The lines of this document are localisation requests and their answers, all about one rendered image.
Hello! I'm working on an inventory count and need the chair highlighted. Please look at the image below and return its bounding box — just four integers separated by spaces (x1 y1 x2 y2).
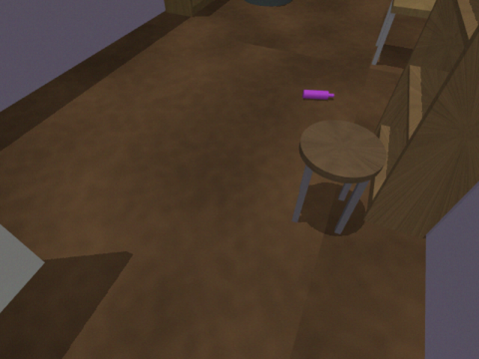
372 0 436 65

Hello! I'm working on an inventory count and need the bottle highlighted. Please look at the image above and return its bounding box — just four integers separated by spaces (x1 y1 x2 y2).
302 90 334 99

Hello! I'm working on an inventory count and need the stool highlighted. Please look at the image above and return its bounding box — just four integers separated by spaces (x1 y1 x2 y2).
292 120 387 234

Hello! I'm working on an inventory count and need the bookshelf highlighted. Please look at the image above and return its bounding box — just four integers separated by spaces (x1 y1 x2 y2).
164 0 215 17
363 0 479 238

